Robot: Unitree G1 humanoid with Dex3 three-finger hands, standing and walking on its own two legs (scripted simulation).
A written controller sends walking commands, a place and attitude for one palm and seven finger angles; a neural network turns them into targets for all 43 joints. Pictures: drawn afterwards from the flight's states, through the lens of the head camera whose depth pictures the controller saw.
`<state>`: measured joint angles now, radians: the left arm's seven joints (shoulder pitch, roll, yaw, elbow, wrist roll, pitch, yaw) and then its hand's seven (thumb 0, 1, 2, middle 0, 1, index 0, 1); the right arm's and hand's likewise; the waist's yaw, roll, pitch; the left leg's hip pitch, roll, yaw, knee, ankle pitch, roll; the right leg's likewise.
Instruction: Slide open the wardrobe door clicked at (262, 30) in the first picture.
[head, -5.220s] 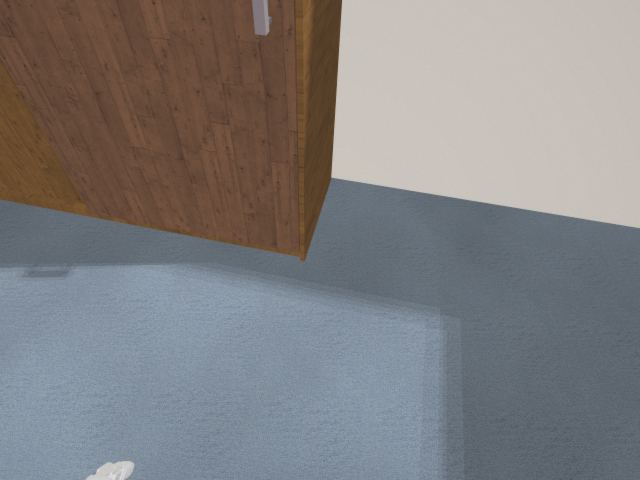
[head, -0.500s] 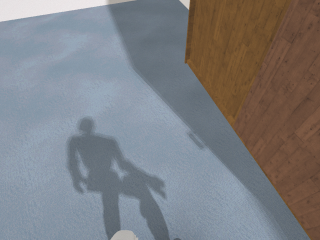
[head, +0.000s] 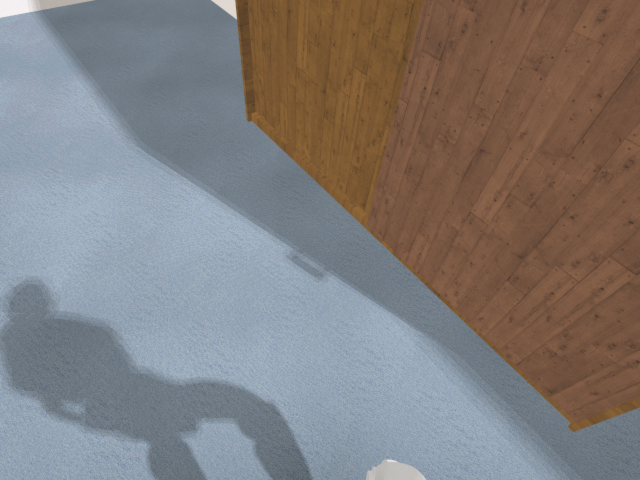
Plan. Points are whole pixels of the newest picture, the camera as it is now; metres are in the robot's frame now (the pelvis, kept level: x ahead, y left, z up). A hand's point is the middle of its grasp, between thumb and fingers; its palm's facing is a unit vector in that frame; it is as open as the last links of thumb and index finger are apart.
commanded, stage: turn to face it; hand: right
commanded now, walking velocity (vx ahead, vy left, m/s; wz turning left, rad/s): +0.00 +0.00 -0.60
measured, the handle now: out of the picture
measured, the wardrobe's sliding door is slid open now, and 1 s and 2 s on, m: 0.00 0.00 0.00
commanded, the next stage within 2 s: take the last steps up to it in 1.30 s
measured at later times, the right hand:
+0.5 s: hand out of the picture +0.07 -0.27 -0.15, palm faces +0.29 +0.91 -0.30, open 7.3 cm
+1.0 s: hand out of the picture -0.07 -0.21 -0.19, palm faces +0.59 +0.77 -0.26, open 7.3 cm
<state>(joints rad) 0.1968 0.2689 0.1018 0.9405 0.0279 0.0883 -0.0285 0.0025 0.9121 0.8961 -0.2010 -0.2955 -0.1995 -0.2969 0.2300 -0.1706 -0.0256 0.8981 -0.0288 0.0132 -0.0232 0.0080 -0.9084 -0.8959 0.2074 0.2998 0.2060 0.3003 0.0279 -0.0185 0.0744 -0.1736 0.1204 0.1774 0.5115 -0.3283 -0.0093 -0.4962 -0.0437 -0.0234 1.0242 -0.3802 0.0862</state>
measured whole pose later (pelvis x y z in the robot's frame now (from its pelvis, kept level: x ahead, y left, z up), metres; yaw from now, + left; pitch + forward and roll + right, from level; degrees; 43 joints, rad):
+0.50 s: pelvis +0.02 -0.02 +0.00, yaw -17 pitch +1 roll +0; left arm 0.15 0.23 0.06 0.90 0.03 0.04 -0.01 0.00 0.91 0.90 -0.21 -0.30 -0.21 -0.30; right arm 0.12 -0.25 -0.06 0.85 -0.01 0.05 -0.01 0.01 -0.91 -0.90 0.20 0.30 0.20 0.30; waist 0.02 -0.02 0.09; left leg -0.40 0.06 0.02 0.80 -0.43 -0.10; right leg -0.29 0.03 0.08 0.52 -0.26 0.00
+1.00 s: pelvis +0.02 -0.02 -0.02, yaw -36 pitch +0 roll +0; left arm 0.12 0.25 0.06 0.92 0.02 0.06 -0.03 0.00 0.91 0.90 -0.20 -0.30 -0.20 -0.30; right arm 0.26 -0.24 -0.05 0.91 -0.03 0.03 -0.02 0.01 -0.91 -0.90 0.21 0.30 0.21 0.30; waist -0.02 0.03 0.11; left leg -0.23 0.18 0.29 0.68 -0.41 -0.03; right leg -0.29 -0.04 -0.12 0.62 -0.30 0.02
